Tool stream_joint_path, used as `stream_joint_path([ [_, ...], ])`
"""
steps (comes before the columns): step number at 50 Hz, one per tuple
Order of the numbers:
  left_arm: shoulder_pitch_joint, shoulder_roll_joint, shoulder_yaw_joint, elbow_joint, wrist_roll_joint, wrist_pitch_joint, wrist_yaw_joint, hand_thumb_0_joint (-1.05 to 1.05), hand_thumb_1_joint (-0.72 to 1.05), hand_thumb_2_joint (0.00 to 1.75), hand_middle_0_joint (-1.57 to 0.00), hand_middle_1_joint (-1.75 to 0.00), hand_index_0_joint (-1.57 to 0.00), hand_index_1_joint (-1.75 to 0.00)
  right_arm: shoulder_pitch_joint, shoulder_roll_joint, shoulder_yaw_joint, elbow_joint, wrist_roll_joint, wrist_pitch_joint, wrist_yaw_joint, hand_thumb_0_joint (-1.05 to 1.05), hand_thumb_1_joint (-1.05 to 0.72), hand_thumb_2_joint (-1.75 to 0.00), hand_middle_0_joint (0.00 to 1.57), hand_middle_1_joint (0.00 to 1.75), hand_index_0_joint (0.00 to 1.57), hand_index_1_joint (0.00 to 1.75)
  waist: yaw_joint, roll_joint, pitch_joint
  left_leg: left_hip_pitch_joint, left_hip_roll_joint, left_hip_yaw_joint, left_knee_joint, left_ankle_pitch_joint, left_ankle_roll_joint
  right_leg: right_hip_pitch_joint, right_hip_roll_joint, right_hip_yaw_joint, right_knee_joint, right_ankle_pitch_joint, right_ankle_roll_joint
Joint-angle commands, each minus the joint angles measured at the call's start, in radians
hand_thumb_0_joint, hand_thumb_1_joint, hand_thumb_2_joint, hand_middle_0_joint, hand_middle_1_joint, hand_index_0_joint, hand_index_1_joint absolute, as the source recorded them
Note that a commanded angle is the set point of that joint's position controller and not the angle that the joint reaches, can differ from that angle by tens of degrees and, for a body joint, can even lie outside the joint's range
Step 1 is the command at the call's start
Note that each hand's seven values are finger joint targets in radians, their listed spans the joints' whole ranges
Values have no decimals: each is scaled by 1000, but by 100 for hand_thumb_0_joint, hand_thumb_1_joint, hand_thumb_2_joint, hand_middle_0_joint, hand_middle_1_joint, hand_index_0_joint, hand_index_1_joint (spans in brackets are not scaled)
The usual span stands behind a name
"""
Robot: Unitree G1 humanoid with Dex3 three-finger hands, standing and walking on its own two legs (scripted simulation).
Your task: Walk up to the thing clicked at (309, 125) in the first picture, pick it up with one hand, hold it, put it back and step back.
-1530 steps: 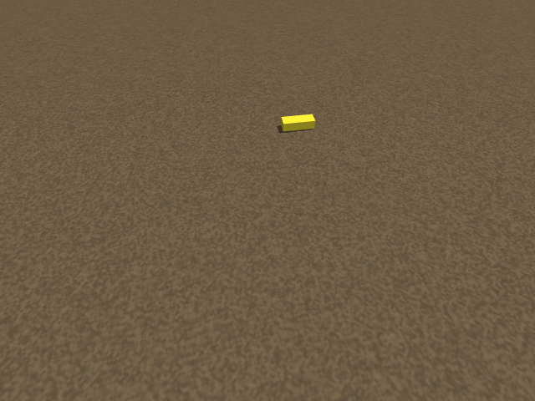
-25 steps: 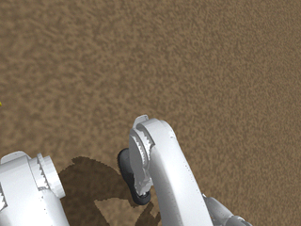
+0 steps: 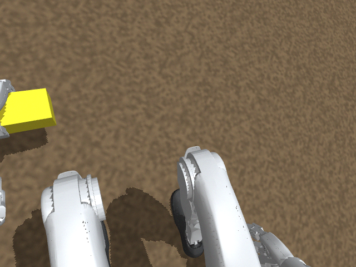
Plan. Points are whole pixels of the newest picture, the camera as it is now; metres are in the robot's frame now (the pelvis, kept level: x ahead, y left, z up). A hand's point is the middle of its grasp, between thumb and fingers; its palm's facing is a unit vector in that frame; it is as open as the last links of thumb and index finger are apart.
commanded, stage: settle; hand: left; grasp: from above
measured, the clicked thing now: (1, 114) +0.46 +0.32 -0.21
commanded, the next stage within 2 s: lift in 0.18 s
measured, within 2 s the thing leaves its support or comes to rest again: neither
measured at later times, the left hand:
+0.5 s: hand out of the picture +0.44 +0.33 -0.12, palm faces -0.45 -0.09 -0.89, open 10.1 cm
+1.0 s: hand out of the picture +0.37 +0.32 +0.04, palm faces -0.44 -0.11 -0.89, open 10.1 cm
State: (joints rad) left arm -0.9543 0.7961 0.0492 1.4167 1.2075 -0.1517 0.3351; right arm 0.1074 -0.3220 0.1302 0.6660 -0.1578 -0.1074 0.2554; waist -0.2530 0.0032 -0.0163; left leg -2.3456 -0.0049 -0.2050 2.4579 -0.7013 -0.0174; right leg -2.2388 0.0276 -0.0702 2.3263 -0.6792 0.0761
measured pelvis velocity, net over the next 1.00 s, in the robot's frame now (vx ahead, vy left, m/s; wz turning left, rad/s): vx -0.01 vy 0.00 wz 0.11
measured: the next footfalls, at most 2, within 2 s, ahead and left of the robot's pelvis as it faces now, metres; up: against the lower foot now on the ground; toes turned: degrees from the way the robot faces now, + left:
none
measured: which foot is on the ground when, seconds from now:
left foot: down 0.00-1.00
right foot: down 0.00-1.00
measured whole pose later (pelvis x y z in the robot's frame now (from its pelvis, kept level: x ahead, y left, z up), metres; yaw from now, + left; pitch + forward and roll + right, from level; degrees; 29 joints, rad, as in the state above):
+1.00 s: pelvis -0.01 +0.00 +0.14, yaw +6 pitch +33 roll -6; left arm -0.57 0.62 -0.02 0.79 1.03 -0.10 0.04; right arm 0.15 -0.27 -0.02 0.63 -0.01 0.06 0.06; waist -0.10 0.05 -0.18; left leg -1.93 0.01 -0.10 2.00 -0.64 -0.01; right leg -1.87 -0.01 -0.02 1.93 -0.64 0.06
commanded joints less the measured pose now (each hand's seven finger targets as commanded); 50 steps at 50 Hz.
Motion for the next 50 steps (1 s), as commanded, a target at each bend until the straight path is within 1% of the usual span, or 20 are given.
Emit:
stream_joint_path([
  [1, -330, 247, 36, -161, -12, -30, 6, 0, 62, 71, -99, -70, -101, -69, 233, -276, -95, -11, 15, 26, -38, 0, -91, -90, 20, 30, 20, 30, -51, 272, -652, 453, -4, 120, -248, 194, 41, 369, 31, -110, -237, 231, -105],
  [7, -363, 285, 53, -201, 21, -67, 3, 0, 58, 70, -95, -70, -97, -68, 220, -254, -96, -28, 19, 55, -78, 0, -91, -90, 20, 30, 20, 30, -26, 320, -666, 495, -11, 131, -281, 142, 31, 331, 30, -98, -246, 151, -121],
  [10, -382, 308, 70, -245, 21, -71, 11, 0, 59, 72, -95, -71, -97, -69, 228, -243, -94, -24, 21, 65, -92, 0, -90, -90, 20, 30, 20, 30, -9, 343, -704, 509, -12, 149, -289, 169, 34, 354, 25, -85, -256, 181, -114],
  [13, -372, 289, 59, -228, 28, -64, 12, 0, 62, 70, -99, -76, -102, -73, 242, -250, -103, -22, 23, 71, -105, 0, -94, -91, 20, 30, 20, 30, -18, 356, -696, 539, -11, 146, -305, 175, 31, 325, 20, -97, -262, 193, -118],
  [14, -372, 276, 54, -243, 24, -60, 9, 0, 57, 69, -91, -68, -94, -65, 245, -244, -109, -22, 27, 72, -106, 0, -89, -89, 20, 30, 20, 30, -14, 363, -729, 561, -9, 144, -313, 185, 29, 332, 19, -96, -256, 207, -119],
  [15, -359, 286, 61, -244, 23, -51, 6, 0, 61, 68, -99, -71, -101, -69, 250, -246, -113, -18, 31, 74, -109, 0, -94, -91, 20, 30, 20, 30, 1, 371, -738, 581, -8, 143, -324, 198, 28, 330, 17, -96, -252, 219, -121],
  [16, -357, 268, 59, -251, 15, -44, 0, 0, 58, 72, -92, -64, -94, -63, 259, -253, -124, -18, 33, 74, -111, 0, -89, -89, 20, 30, 20, 30, -3, 386, -737, 597, -11, 137, -336, 205, 24, 309, 11, -101, -248, 225, -122],
  [19, -322, 260, 65, -260, -9, -18, -28, 0, 67, 70, -99, -71, -103, -68, 274, -253, -140, -17, 43, 82, -115, 0, -91, -90, 20, 30, 20, 30, 14, 388, -752, 626, -12, 136, -368, 206, 24, 317, 6, -97, -263, 226, -123],
  [21, -328, 272, 70, -324, -35, -5, -57, 0, 70, 69, -102, -70, -105, -67, 271, -236, -145, -23, 56, 94, -117, 0, -91, -90, 20, 30, 20, 30, 38, 383, -825, 647, -11, 150, -386, 213, 33, 365, 8, -83, -281, 238, -117],
  [25, -242, 230, 55, -347, -54, 10, -121, 0, 73, 70, -104, -70, -107, -66, 275, -231, -167, -19, 71, 112, -128, 0, -91, -90, 20, 30, 20, 30, 48, 328, -753, 618, -16, 156, -419, 171, 37, 366, 4, -71, -325, 190, -121],
  [27, -234, 246, 68, -426, -61, 6, -146, 0, 69, 68, -103, -67, -105, -64, 273, -224, -176, -28, 78, 122, -136, 0, -91, -90, 20, 30, 20, 30, 66, 309, -782, 635, -18, 165, -427, 182, 42, 399, 2, -58, -348, 191, -122],
  [30, -199, 190, 52, -503, -94, -5, -178, 0, 72, 70, -104, -68, -107, -65, 275, -210, -191, -36, 90, 129, -141, 0, -91, -90, 20, 30, 20, 30, 71, 304, -804, 677, -14, 156, -470, 192, 41, 431, -3, -52, -373, 203, -118],
  [32, -189, 218, 68, -558, -109, -12, -189, 0, 70, 69, -102, -68, -105, -65, 278, -207, -194, -44, 99, 133, -150, 0, -91, -90, 20, 30, 20, 30, 76, 264, -820, 675, -17, 161, -482, 193, 46, 468, -3, -45, -405, 200, -115],
  [36, -128, 206, 74, -624, -129, -15, -206, 0, 69, 74, -102, -71, -104, -68, 266, -189, -207, -60, 113, 140, -162, 0, -91, -90, 20, 30, 20, 30, 102, 241, -846, 734, -10, 157, -538, 188, 52, 514, -3, -34, -451, 205, -108],
  [38, -95, 143, 42, -657, -144, -10, -218, 0, 68, 73, -100, -71, -103, -68, 254, -186, -213, -68, 118, 143, -170, 0, -91, -90, 20, 30, 20, 30, 100, 255, -813, 761, -8, 142, -587, 163, 47, 504, -8, -37, -468, 191, -109],
  [42, -36, 140, 43, -752, -166, 13, -229, 0, 66, 72, -98, -72, -101, -68, 233, -176, -221, -88, 135, 150, -186, 0, -90, -90, 20, 30, 20, 30, 126, 250, -845, 842, -1, 138, -670, 144, 49, 588, -3, -31, -527, 190, -104],
  [45, 12, 78, 7, -821, -194, 35, -247, 0, 69, 74, -100, -71, -103, -68, 212, -159, -226, -99, 143, 153, -202, 0, -90, -90, 20, 30, 20, 30, 120, 222, -801, 879, 3, 137, -732, 108, 50, 640, -2, -24, -595, 164, -100],
  [46, 37, 114, 32, -821, -194, 45, -248, 0, 69, 74, -100, -71, -103, -68, 199, -161, -226, -99, 148, 154, -210, 0, -90, -90, 20, 30, 20, 30, 130, 214, -785, 900, 5, 130, -760, 90, 49, 654, -1, -24, -613, 149, -99],
  [49, 63, 93, 25, -882, -208, 63, -254, 0, 69, 75, -100, -71, -102, -69, 178, -150, -226, -105, 155, 154, -228, 0, -90, -90, 20, 30, 20, 30, 137, 214, -785, 976, 8, 127, -822, 115, 44, 716, -6, -17, -662, 172, -95],
  [50, 79, 60, -1, -896, -211, 69, -258, 0, 70, 74, -100, -71, -103, -68, 166, -142, -225, -105, 157, 154, -234, 0, -89, -90, 20, 30, 20, 30, 130, 209, -769, 994, 10, 127, -843, 111, 44, 730, -5, -15, -686, 171, -95],
])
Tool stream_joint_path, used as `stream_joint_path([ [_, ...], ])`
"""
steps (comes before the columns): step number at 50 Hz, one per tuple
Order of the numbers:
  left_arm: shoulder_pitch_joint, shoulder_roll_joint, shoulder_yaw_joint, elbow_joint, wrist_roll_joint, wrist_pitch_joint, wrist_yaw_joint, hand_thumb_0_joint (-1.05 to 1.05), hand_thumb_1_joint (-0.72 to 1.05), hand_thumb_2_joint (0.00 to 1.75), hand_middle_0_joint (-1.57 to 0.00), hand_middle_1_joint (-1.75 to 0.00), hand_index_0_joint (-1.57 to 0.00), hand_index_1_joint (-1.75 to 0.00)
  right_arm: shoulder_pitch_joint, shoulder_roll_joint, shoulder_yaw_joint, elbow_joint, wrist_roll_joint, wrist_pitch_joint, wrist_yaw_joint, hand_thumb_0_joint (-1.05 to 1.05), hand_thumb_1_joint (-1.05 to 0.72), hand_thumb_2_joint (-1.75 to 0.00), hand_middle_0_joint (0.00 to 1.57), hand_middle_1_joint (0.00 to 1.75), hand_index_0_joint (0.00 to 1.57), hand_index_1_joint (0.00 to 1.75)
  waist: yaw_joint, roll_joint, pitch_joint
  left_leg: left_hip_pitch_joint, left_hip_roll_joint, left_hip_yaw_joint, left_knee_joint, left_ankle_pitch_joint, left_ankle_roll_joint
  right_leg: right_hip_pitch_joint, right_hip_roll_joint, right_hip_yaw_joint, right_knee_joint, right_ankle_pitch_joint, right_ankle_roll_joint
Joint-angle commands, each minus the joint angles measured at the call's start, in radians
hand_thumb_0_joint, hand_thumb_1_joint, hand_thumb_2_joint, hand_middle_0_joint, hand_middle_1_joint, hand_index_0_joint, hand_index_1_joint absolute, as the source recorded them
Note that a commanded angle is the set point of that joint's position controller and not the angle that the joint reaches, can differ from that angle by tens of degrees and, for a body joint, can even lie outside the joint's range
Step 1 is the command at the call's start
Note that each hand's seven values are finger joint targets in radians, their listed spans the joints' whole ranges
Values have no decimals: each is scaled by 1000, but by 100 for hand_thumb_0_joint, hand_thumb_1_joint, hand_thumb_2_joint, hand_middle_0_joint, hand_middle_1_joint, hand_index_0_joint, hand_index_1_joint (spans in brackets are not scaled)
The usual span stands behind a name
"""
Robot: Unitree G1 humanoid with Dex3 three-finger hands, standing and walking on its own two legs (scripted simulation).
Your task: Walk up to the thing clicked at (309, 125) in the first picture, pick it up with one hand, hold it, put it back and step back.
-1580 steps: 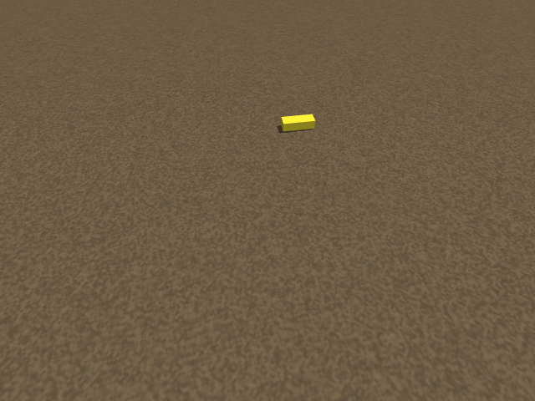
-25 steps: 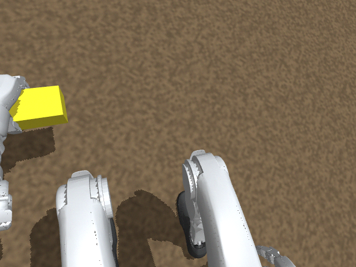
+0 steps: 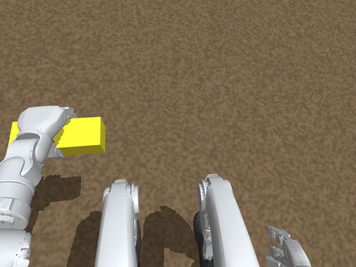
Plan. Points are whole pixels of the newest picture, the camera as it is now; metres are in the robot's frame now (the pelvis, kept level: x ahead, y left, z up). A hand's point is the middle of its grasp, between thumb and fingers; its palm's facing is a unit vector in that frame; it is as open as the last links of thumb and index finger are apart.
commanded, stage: lift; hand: left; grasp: from above
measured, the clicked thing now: (61, 137) +0.42 +0.28 -0.12
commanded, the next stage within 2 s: hold in 1.00 s
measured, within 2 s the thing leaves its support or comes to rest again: neither
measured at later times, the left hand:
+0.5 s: hand (9, 125) +0.36 +0.25 +0.11, palm faces -0.47 -0.08 -0.88, open 10.1 cm
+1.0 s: hand out of the picture +0.38 +0.23 +0.19, palm faces -0.46 -0.09 -0.88, open 10.1 cm
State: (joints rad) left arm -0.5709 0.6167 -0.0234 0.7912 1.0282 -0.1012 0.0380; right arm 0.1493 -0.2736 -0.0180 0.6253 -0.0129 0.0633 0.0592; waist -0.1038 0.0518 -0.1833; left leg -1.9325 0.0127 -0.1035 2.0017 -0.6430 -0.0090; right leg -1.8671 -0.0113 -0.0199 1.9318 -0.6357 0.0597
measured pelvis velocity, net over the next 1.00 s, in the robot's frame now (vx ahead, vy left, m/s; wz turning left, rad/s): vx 0.07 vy -0.01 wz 0.04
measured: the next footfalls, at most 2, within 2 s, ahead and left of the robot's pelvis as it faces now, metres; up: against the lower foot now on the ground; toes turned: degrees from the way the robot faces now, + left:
none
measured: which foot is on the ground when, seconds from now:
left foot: down 0.00-1.00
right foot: down 0.00-1.00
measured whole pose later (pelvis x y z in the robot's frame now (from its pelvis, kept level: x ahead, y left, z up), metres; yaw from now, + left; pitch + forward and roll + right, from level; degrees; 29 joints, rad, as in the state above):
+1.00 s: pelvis +0.07 -0.01 +0.27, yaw +2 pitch +11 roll -1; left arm -0.32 0.38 -0.19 0.82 0.99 0.02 0.12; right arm 0.25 -0.24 -0.05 0.73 0.03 0.02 -0.04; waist -0.06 0.04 -0.09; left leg -0.67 0.04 0.00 0.88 -0.40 -0.02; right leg -0.66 -0.02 0.02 0.85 -0.38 0.03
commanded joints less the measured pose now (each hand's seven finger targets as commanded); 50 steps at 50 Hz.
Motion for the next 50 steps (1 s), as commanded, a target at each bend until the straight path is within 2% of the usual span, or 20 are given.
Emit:
stream_joint_path([
  [1, -297, 238, 72, -296, -37, 23, 38, 0, 69, 72, -100, -71, -103, -68, 122, -185, -76, -67, 15, -16, -43, 0, -90, -90, 20, 30, 20, 30, -17, 151, -595, 599, -8, 35, -405, 61, 37, 390, 34, -60, -324, 129, -76],
  [2, -277, 261, 90, -293, -33, 29, 38, 0, 69, 71, -100, -69, -103, -66, 118, -186, -74, -65, 19, -16, -50, 0, -89, -90, 20, 30, 20, 30, -4, 148, -589, 629, -8, 30, -441, 65, 34, 422, 33, -58, -344, 132, -76],
  [5, -241, 229, 74, -330, -42, 43, 32, 0, 70, 73, -100, -70, -103, -67, 97, -176, -69, -64, 25, -18, -65, 0, -90, -90, 20, 30, 20, 30, 4, 170, -577, 735, 0, 21, -528, 69, 27, 484, 34, -54, -401, 140, -75],
  [8, -181, 211, 71, -359, -45, 57, 36, 0, 66, 74, -99, -69, -101, -67, 86, -156, -65, -61, 31, -19, -78, 0, -90, -90, 20, 30, 20, 30, 8, 130, -569, 790, -8, 53, -570, 116, 31, 595, 33, -35, -498, 163, -74],
  [9, -132, 173, 46, -327, -49, 64, 33, 0, 67, 72, -99, -69, -102, -66, 83, -147, -63, -57, 32, -20, -82, 0, -90, -90, 20, 30, 20, 30, 6, 102, -532, 803, -9, 63, -582, 132, 32, 620, 34, -30, -533, 170, -74],
  [10, -136, 169, 47, -361, -61, 65, 31, 0, 68, 73, -101, -68, -103, -66, 84, -144, -64, -54, 34, -23, -87, 0, -90, -90, 20, 30, 20, 30, 3, 100, -529, 822, -9, 67, -602, 142, 32, 653, 33, -25, -561, 176, -73],
  [12, -77, 149, 39, -313, -58, 75, 27, 0, 68, 73, -101, -68, -102, -66, 81, -141, -62, -42, 37, -28, -94, 0, -90, -90, 20, 30, 20, 30, 10, 80, -461, 859, -4, 58, -659, 147, 28, 687, 34, -24, -600, 178, -73],
  [18, -76, 98, 1, -270, -54, 73, 38, 0, 68, 75, -100, -68, -102, -66, 73, -129, -56, -27, 44, -56, -115, 0, -90, -90, 20, 30, 20, 30, 13, 44, -327, 967, 6, 39, -825, 93, 23, 805, 40, -12, -747, 140, -73],
  [24, -43, 67, -20, -254, -44, 57, 60, 0, 68, 73, -100, -68, -102, -66, 82, -117, -61, -24, 47, -85, -122, 0, -90, -90, 20, 30, 20, 30, 33, 35, -298, 1079, -4, 63, -936, 148, 19, 956, 42, 15, -890, 163, -75],
  [31, -90, 32, -42, -213, -14, 70, 135, 0, 68, 73, -100, -71, -102, -68, 114, -113, -65, 10, 47, -100, -123, 0, -90, -90, 20, 30, 20, 30, 34, 34, -285, 1239, -6, 77, -1048, 277, 12, 1093, 47, 16, -1000, 283, -72],
  [32, -99, 21, -56, -193, -13, 75, 138, 0, 67, 77, -100, -71, -102, -69, 118, -115, -68, 13, 47, -100, -122, 0, -90, -90, 20, 30, 20, 30, 31, 40, -278, 1265, -6, 84, -1061, 303, 10, 1104, 47, 16, -1014, 308, -72],
  [34, -72, 14, -58, -158, -14, 86, 145, 0, 67, 77, -101, -69, -102, -68, 119, -117, -69, 17, 47, -99, -119, 0, -90, -90, 20, 30, 20, 30, 38, 20, -242, 1292, -7, 84, -1097, 328, 9, 1141, 45, 13, -1051, 328, -70],
  [35, -95, 30, -49, -178, -13, 89, 151, 0, 66, 77, -100, -69, -101, -67, 119, -118, -70, 17, 47, -99, -118, 0, -90, -90, 20, 30, 20, 30, 44, 21, -255, 1313, -9, 87, -1109, 346, 9, 1170, 46, 16, -1065, 342, -69],
  [36, -82, 18, -53, -146, -15, 98, 154, 0, 66, 79, -100, -71, -101, -70, 121, -115, -69, 21, 45, -97, -117, 0, -90, -90, 20, 30, 20, 30, 42, 14, -252, 1323, -12, 90, -1116, 362, 10, 1187, 45, 18, -1079, 359, -67],
  [38, -63, -21, -86, -138, -27, 110, 151, 0, 66, 80, -101, -72, -102, -71, 114, -111, -68, 13, 48, -94, -113, 0, -90, -90, 20, 30, 20, 30, 41, -4, -233, 1353, -15, 96, -1142, 392, 12, 1223, 43, 21, -1113, 390, -64],
  [40, -53, 0, -65, -131, -29, 117, 147, 0, 64, 80, -100, -69, -100, -69, 121, -117, -74, 19, 47, -93, -113, 0, -90, -90, 20, 30, 20, 30, 52, 3, -239, 1383, -16, 97, -1164, 423, 9, 1256, 43, 24, -1131, 416, -63],
  [41, -45, -29, -87, -115, -32, 120, 139, 0, 63, 79, -99, -69, -99, -68, 122, -113, -73, 17, 47, -92, -111, 0, -90, -90, 20, 30, 20, 30, 46, -9, -224, 1390, -16, 99, -1173, 438, 9, 1267, 42, 25, -1139, 434, -63],
  [47, -36, -31, -86, -145, -45, 123, 123, 0, 63, 79, -100, -67, -100, -67, 111, -112, -76, 0, 48, -82, -110, 0, -90, -90, 20, 30, 20, 30, 54, -24, -198, 1449, -23, 110, -1241, 468, 12, 1351, 39, 34, -1219, 466, -57],
  [49, -13, -10, -75, -136, -34, 119, 119, 0, 64, 79, -101, -67, -101, -67, 103, -114, -76, -6, 51, -78, -110, 0, -90, -90, 20, 30, 20, 30, 67, -31, -185, 1471, -24, 112, -1266, 475, 12, 1371, 37, 30, -1236, 465, -59],
  [50, -41, -22, -89, -164, -32, 113, 115, 0, 63, 79, -101, -66, -101, -66, 100, -112, -77, -10, 50, -77, -111, 0, -90, -90, 20, 30, 20, 30, 60, -23, -184, 1483, -24, 113, -1274, 477, 12, 1379, 38, 32, -1248, 468, -57],
])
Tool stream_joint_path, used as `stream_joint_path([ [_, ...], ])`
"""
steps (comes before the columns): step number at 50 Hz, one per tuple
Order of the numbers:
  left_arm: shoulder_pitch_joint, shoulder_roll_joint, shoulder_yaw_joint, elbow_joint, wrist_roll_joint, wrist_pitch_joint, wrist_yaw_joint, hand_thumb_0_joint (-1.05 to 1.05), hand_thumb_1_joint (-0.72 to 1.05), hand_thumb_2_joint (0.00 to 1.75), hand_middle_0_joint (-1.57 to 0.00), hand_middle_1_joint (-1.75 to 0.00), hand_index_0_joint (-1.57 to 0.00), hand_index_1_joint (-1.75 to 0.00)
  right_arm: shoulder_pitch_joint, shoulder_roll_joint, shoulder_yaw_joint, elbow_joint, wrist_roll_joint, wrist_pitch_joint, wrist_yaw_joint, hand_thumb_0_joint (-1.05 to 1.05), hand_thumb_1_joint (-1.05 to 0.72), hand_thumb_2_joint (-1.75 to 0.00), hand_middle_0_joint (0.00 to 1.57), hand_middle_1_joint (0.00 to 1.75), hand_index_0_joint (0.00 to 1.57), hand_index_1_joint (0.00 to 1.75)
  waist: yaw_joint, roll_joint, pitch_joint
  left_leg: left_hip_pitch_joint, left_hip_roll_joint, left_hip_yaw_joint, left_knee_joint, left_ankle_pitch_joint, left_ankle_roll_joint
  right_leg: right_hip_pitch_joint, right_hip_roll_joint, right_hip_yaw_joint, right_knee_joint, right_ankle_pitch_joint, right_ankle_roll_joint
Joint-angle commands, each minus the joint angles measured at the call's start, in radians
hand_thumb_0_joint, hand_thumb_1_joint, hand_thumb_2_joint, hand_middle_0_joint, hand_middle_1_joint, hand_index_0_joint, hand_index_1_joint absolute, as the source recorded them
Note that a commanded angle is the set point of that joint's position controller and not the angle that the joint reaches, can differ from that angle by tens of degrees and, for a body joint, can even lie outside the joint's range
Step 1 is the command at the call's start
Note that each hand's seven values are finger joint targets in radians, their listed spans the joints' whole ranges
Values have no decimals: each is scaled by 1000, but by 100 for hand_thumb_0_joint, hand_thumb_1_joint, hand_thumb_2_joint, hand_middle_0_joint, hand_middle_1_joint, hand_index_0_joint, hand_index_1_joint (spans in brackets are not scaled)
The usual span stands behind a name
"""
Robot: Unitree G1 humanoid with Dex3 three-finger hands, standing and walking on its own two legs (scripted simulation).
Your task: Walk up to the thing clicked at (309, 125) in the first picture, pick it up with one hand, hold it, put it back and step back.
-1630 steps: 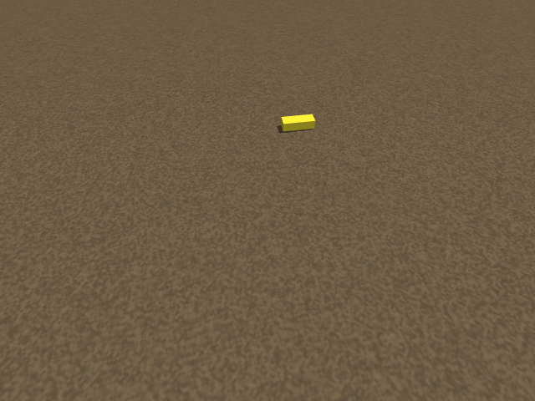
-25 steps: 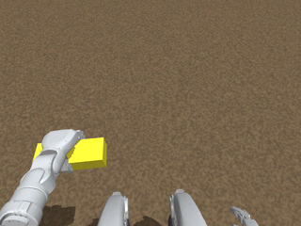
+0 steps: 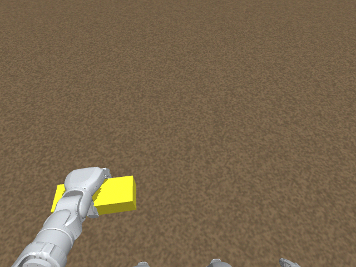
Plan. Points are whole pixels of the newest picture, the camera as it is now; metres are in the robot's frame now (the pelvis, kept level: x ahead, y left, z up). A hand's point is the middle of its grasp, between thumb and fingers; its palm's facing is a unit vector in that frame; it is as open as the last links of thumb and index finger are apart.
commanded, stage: hold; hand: left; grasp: from above
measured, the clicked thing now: (97, 197) +0.32 +0.22 -0.11
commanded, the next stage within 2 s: crouch in 2.00 s
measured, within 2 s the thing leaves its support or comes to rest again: neither
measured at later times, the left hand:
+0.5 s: hand (84, 187) +0.32 +0.22 -0.03, palm faces -0.47 -0.04 -0.88, open 10.2 cm
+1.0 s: hand (83, 193) +0.30 +0.21 -0.01, palm faces -0.47 -0.04 -0.88, open 10.2 cm
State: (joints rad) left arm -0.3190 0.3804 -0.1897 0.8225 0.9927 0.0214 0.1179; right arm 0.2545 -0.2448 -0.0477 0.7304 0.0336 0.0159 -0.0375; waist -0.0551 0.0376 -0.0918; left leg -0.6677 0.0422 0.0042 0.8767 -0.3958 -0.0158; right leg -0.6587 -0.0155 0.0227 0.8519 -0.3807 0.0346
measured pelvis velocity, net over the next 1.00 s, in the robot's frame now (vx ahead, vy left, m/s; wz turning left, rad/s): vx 0.00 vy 0.00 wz -0.01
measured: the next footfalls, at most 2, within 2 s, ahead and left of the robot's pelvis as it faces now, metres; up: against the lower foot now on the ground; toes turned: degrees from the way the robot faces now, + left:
none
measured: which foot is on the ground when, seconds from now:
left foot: down 0.00-1.00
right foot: down 0.00-1.00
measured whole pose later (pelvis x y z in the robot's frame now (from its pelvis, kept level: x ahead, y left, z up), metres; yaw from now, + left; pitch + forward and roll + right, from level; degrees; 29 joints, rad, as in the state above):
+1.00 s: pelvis +0.00 +0.00 +0.04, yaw -1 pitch +2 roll +0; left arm -0.25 0.39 -0.23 0.68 0.99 -0.01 -0.03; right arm 0.20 -0.25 -0.04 0.69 0.05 0.06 -0.05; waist -0.01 0.05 -0.03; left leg -0.34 0.03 0.03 0.57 -0.27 -0.02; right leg -0.35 -0.02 0.04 0.58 -0.27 0.03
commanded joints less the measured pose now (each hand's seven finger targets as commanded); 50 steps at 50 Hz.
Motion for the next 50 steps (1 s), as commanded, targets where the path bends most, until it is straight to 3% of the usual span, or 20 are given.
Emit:
stream_joint_path([
  [1, -297, 226, 85, -197, 7, -13, 38, 0, 65, 80, -102, -67, -102, -67, -9, -142, -46, -118, 5, -29, -14, 0, -90, -90, 20, 30, 20, 30, 14, -24, -278, 228, -55, 3, -158, 225, 20, 184, 41, -10, -178, 207, -32],
  [3, -322, 200, 70, -217, 9, -15, 39, 0, 64, 81, -101, -69, -101, -69, -9, -138, -47, -113, 5, -28, -15, 0, -90, -90, 20, 30, 20, 30, 7, 1, -284, 262, -54, 9, -170, 248, 18, 181, 42, -7, -186, 232, -33],
  [7, -307, 222, 84, -231, 14, -11, 44, 0, 65, 78, -99, -70, -101, -68, -12, -147, -53, -110, 6, -23, -15, 0, -90, -90, 20, 30, 20, 30, 20, 2, -308, 324, -52, 11, -194, 336, 13, 238, 43, -14, -199, 307, -35],
  [8, -305, 197, 64, -199, 19, -7, 38, 0, 65, 79, -99, -72, -100, -70, -9, -147, -51, -106, 6, -20, -14, 0, -90, -90, 20, 30, 20, 30, 2, -20, -286, 326, -50, 10, -197, 345, 14, 232, 45, -16, -202, 317, -33],
  [9, -346, 209, 66, -239, 21, -12, 33, 0, 65, 80, -98, -72, -100, -70, -9, -146, -53, -103, 7, -19, -14, 0, -89, -89, 20, 30, 20, 30, 8, 1, -291, 328, -51, 9, -205, 346, 14, 238, 46, -15, -209, 315, -33],
  [13, -322, 218, 68, -222, 14, -15, 6, 0, 66, 81, -99, -73, -101, -71, -25, -147, -53, -109, 10, -15, -12, 0, -89, -90, 20, 30, 20, 30, 22, -1, -266, 351, -53, 15, -236, 341, 13, 263, 46, -17, -237, 301, -35],
  [15, -295, 182, 45, -216, 8, -13, -10, 0, 67, 79, -99, -73, -101, -70, -32, -143, -50, -117, 11, -14, -10, 0, -89, -90, 20, 30, 20, 30, 17, -1, -235, 351, -51, 11, -253, 332, 11, 260, 49, -17, -244, 289, -37],
  [16, -283, 189, 49, -218, 9, -11, -18, 0, 67, 81, -100, -72, -102, -70, -35, -146, -52, -122, 14, -12, -11, 0, -89, -89, 20, 30, 20, 30, 29, 4, -227, 358, -51, 16, -263, 338, 11, 268, 49, -19, -251, 292, -40],
  [17, -283, 210, 63, -230, 7, -12, -23, 0, 68, 79, -100, -71, -102, -69, -42, -150, -53, -126, 14, -10, -11, 0, -89, -89, 20, 30, 20, 30, 32, 4, -232, 369, -50, 15, -269, 340, 10, 280, 49, -21, -258, 289, -39],
  [21, -279, 192, 45, -267, 3, -17, -53, 0, 68, 79, -98, -73, -101, -71, -53, -145, -48, -143, 17, -8, -12, 0, -89, -89, 20, 30, 20, 30, 31, -14, -224, 375, -51, 18, -280, 358, 14, 297, 51, -16, -268, 309, -38],
  [25, -297, 227, 67, -303, 2, -22, -62, 0, 68, 79, -99, -72, -102, -70, -62, -147, -47, -151, 17, -5, -15, 0, -89, -90, 20, 30, 20, 30, 43, -25, -247, 401, -53, 23, -286, 393, 18, 335, 48, -12, -279, 352, -34],
  [28, -288, 219, 64, -296, 5, -24, -61, 0, 69, 80, -100, -73, -103, -70, -73, -144, -42, -153, 16, -4, -16, 0, -89, -90, 20, 30, 20, 30, 34, -18, -227, 411, -54, 27, -299, 384, 19, 331, 46, -12, -292, 343, -32],
  [34, -304, 217, 64, -328, 16, -20, -57, 0, 68, 82, -99, -75, -101, -73, -89, -142, -40, -160, 17, 1, -13, 0, -89, -90, 20, 30, 20, 30, 49, 8, -218, 431, -51, 25, -333, 354, 14, 337, 49, -13, -313, 299, -40],
  [44, -257, 205, 52, -311, -6, -23, -97, 0, 68, 82, -100, -74, -102, -72, -119, -142, -33, -171, 20, 1, -20, 0, -90, -90, 20, 30, 20, 30, 43, -37, -172, 442, -52, 31, -368, 312, 26, 358, 43, -12, -359, 265, -32],
  [45, -272, 219, 61, -341, -14, -28, -97, 0, 69, 81, -101, -74, -103, -72, -125, -142, -32, -173, 20, 0, -20, 0, -90, -90, 20, 30, 20, 30, 55, -29, -177, 444, -50, 29, -376, 301, 25, 368, 44, -15, -363, 250, -34],
  [50, -287, 231, 69, -352, -4, -39, -95, 0, 67, 77, -98, -74, -101, -71, -141, -138, -26, -179, 21, -4, -25, 0, -89, -90, 20, 30, 20, 30, 54, -13, -162, 450, -50, 27, -395, 266, 22, 359, 44, -9, -378, 214, -36],
])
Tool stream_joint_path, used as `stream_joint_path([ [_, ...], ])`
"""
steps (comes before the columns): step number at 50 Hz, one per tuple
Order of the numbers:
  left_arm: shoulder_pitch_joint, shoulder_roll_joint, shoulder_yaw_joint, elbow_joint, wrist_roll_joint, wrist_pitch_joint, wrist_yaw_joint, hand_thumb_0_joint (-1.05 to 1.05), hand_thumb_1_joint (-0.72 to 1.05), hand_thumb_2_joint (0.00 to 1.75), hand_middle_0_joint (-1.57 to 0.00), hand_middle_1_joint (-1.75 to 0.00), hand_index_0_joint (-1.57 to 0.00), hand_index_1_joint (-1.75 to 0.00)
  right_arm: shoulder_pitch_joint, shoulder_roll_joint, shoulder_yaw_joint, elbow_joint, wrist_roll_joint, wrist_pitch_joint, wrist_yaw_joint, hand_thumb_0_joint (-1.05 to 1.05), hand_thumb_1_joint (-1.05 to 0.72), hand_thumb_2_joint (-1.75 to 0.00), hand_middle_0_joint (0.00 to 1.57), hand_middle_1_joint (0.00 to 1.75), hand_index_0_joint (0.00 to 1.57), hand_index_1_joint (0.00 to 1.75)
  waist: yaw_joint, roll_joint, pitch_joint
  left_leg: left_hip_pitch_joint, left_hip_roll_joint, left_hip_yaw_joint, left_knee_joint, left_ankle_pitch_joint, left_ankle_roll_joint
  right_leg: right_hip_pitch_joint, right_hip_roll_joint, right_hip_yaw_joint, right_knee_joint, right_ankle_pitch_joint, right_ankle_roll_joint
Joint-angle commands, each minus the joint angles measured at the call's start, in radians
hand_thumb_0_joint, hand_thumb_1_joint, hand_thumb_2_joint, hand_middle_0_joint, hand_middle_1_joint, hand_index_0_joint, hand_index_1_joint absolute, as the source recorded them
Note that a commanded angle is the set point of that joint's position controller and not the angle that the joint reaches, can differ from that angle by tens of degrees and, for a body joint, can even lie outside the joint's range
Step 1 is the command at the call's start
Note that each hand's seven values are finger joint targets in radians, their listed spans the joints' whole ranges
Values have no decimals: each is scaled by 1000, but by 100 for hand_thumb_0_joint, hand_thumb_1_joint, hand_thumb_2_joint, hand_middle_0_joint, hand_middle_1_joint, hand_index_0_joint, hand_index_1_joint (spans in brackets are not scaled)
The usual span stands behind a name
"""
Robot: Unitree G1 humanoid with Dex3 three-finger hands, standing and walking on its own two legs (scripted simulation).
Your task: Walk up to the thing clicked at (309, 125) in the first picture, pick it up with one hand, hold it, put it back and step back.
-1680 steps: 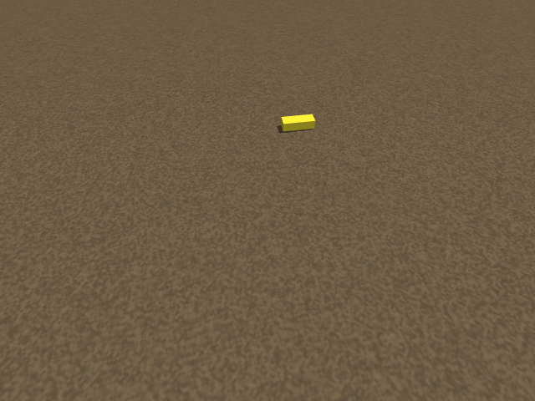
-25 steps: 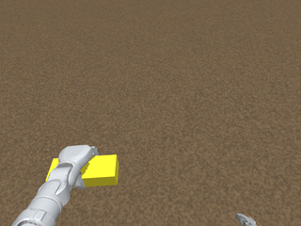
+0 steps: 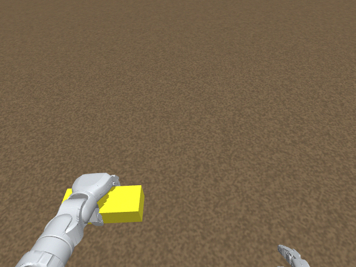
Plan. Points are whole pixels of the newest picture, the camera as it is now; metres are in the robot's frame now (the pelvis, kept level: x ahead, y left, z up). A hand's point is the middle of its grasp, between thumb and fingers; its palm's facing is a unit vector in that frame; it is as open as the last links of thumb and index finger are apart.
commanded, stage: hold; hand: left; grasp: from above
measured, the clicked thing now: (104, 204) +0.30 +0.22 -0.07
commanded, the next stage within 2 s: crouch in 1.00 s
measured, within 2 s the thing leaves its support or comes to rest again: neither
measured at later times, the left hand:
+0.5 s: hand (97, 203) +0.28 +0.21 -0.03, palm faces -0.46 -0.05 -0.89, open 10.2 cm
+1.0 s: hand (97, 202) +0.29 +0.22 -0.03, palm faces -0.48 -0.04 -0.87, open 10.2 cm
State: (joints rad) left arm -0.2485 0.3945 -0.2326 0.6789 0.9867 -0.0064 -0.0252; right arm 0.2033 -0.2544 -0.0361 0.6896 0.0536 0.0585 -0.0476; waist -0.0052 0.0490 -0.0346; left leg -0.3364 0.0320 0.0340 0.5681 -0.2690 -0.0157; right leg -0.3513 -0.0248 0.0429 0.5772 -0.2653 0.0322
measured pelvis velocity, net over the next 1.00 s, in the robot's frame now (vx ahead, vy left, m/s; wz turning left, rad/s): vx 0.00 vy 0.00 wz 0.00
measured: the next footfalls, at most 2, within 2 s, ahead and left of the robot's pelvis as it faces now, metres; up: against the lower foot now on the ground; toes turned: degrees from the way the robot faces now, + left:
none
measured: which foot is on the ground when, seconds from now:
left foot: down 0.00-1.00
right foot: down 0.00-1.00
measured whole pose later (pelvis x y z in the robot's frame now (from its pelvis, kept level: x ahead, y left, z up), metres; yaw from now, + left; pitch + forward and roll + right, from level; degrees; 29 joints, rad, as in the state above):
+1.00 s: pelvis +0.00 +0.00 +0.01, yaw +0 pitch +0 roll +0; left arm -0.24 0.40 -0.23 0.64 0.99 -0.02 -0.07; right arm 0.18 -0.25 -0.02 0.68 0.06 0.08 -0.06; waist 0.01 0.05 -0.01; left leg -0.26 0.03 0.04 0.48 -0.23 -0.02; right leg -0.28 -0.03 0.04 0.50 -0.23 0.03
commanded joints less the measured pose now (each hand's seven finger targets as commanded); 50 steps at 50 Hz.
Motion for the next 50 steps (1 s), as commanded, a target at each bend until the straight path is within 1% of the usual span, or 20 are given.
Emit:
stream_joint_path([
  [1, -351, 221, 119, -210, 3, -12, 50, 0, 68, 75, -97, -74, -101, -71, -91, -127, -37, -142, 2, -47, -16, 0, -89, -90, 20, 30, 20, 30, 9, -33, -224, 123, -43, 0, -84, 141, 24, 59, 51, -28, -106, 100, -32],
  [6, -361, 208, 109, -243, 0, -11, 56, 0, 68, 82, -99, -77, -102, -74, -100, -127, -36, -138, 2, -48, -16, 0, -90, -90, 20, 30, 20, 30, 6, -32, -239, 148, -45, 6, -90, 153, 25, 68, 49, -27, -115, 113, -30],
  [8, -350, 226, 125, -226, 2, -8, 56, 0, 69, 82, -101, -74, -103, -72, -104, -127, -38, -136, 2, -47, -17, 0, -90, -90, 20, 30, 20, 30, 12, -35, -232, 148, -44, 7, -93, 156, 25, 78, 49, -29, -121, 113, -30],
  [10, -360, 218, 112, -230, 0, -7, 50, 0, 67, 82, -99, -75, -101, -73, -106, -127, -36, -134, 2, -46, -18, 0, -90, -90, 20, 30, 20, 30, 3, -39, -231, 149, -45, 8, -94, 160, 27, 77, 48, -28, -122, 124, -28],
  [15, -343, 220, 113, -242, -8, -9, 25, 0, 66, 81, -99, -74, -101, -72, -126, -121, -31, -142, 7, -45, -22, 0, -90, -90, 20, 30, 20, 30, 17, -57, -216, 160, -48, 13, -108, 154, 31, 89, 45, -28, -144, 111, -26],
  [18, -341, 201, 97, -231, -13, -8, 14, 0, 68, 79, -99, -76, -102, -73, -134, -119, -26, -148, 6, -44, -22, 0, -90, -90, 20, 30, 20, 30, 12, -59, -186, 151, -47, 12, -121, 125, 31, 78, 45, -28, -155, 82, -28],
  [23, -312, 231, 126, -228, -7, -14, 10, 0, 66, 78, -97, -75, -100, -72, -141, -120, -24, -158, 8, -40, -24, 0, -90, -90, 20, 30, 20, 30, 26, -41, -165, 139, -46, 9, -136, 106, 28, 81, 47, -32, -159, 57, -33],
  [24, -313, 230, 126, -216, -5, -17, 11, 0, 66, 80, -98, -74, -100, -72, -141, -121, -22, -157, 6, -39, -23, 0, -90, -90, 20, 30, 20, 30, 17, -54, -155, 134, -46, 8, -136, 92, 29, 78, 47, -30, -161, 45, -32],
  [25, -361, 245, 134, -260, -4, -24, 12, 0, 66, 78, -96, -77, -99, -73, -137, -119, -24, -156, 5, -40, -24, 0, -90, -90, 20, 30, 20, 30, 18, -25, -189, 150, -45, 9, -137, 97, 28, 82, 48, -28, -156, 52, -34],
  [29, -373, 223, 113, -287, -4, -30, 15, 0, 67, 79, -98, -76, -101, -73, -127, -119, -28, -145, 5, -41, -28, 0, -90, -90, 20, 30, 20, 30, 8, -23, -255, 204, -47, 14, -118, 194, 29, 106, 46, -25, -142, 151, -30],
  [32, -394, 232, 124, -295, -6, -30, 26, 0, 66, 80, -97, -76, -100, -73, -123, -118, -29, -137, 6, -40, -31, 0, -90, -90, 20, 30, 20, 30, 15, -13, -279, 220, -45, 12, -117, 233, 27, 119, 50, -33, -140, 187, -31],
  [37, -346, 203, 104, -216, -3, -4, 36, 0, 68, 77, -98, -75, -101, -71, -126, -120, -30, -132, 10, -35, -29, 0, -90, -90, 20, 30, 20, 30, 7, -53, -203, 191, -44, 17, -131, 207, 30, 102, 49, -36, -156, 169, -30],
  [38, -338, 192, 93, -209, -14, -1, 32, 0, 67, 77, -98, -76, -101, -72, -124, -122, -31, -130, 10, -34, -27, 0, -90, -90, 20, 30, 20, 30, 9, -63, -189, 183, -39, 11, -136, 199, 27, 103, 52, -40, -158, 156, -31],
  [40, -291, 197, 99, -177, -6, 5, 20, 0, 65, 78, -97, -74, -99, -72, -132, -120, -31, -139, 11, -31, -24, 0, -90, -90, 20, 30, 20, 30, 19, -61, -154, 159, -42, 10, -146, 176, 27, 99, 48, -41, -165, 127, -34],
  [41, -306, 202, 97, -222, -5, 0, 10, 0, 63, 80, -96, -74, -98, -72, -135, -119, -31, -148, 12, -30, -23, 0, -90, -90, 20, 30, 20, 30, 28, -50, -179, 172, -42, 10, -146, 178, 27, 107, 48, -39, -162, 129, -36],
  [43, -337, 204, 89, -233, -4, -7, -1, 0, 65, 81, -96, -78, -99, -75, -133, -119, -29, -151, 11, -29, -22, 0, -90, -90, 20, 30, 20, 30, 20, -44, -183, 175, -42, 9, -146, 181, 26, 106, 49, -38, -161, 131, -37],
  [46, -349, 247, 133, -233, -4, -17, 2, 0, 64, 80, -97, -73, -99, -71, -127, -122, -30, -151, 10, -27, -24, 0, -90, -90, 20, 30, 20, 30, 23, -27, -207, 188, -43, 7, -145, 191, 26, 120, 48, -36, -161, 139, -37],
  [47, -385, 228, 114, -261, -5, -23, 3, 0, 64, 80, -97, -74, -99, -72, -121, -119, -28, -151, 7, -28, -24, 0, -90, -90, 20, 30, 20, 30, 10, -25, -220, 193, -43, 9, -139, 193, 28, 115, 48, -33, -157, 148, -36],
  [48, -365, 240, 134, -250, -7, -26, 10, 0, 63, 80, -97, -73, -99, -71, -121, -119, -28, -150, 8, -27, -25, 0, -90, -90, 20, 30, 20, 30, 21, -11, -219, 196, -44, 10, -143, 192, 25, 121, 49, -34, -158, 145, -37],
  [50, -352, 227, 133, -261, -2, -30, 24, 0, 65, 80, -98, -74, -100, -71, -120, -120, -31, -149, 5, -27, -26, 0, -90, -90, 20, 30, 20, 30, 18, -2, -232, 205, -42, 9, -139, 203, 23, 121, 50, -36, -153, 155, -39],
])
